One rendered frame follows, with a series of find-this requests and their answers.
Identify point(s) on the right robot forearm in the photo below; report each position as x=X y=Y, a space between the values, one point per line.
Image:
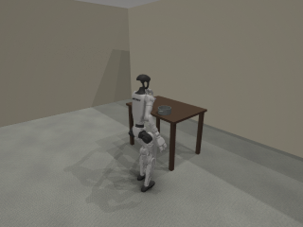
x=153 y=128

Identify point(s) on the robot left hand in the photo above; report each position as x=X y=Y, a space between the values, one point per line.
x=150 y=91

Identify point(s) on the right robot upper arm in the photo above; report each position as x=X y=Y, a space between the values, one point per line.
x=149 y=103

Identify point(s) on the table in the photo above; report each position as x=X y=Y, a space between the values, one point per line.
x=180 y=111

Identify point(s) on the robot right shin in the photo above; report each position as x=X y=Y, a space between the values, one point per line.
x=149 y=171

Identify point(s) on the robot right hand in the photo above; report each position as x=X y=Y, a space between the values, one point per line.
x=160 y=141

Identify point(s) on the pot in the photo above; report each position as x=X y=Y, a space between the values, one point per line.
x=164 y=110

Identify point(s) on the robot torso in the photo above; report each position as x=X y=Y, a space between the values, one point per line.
x=138 y=112

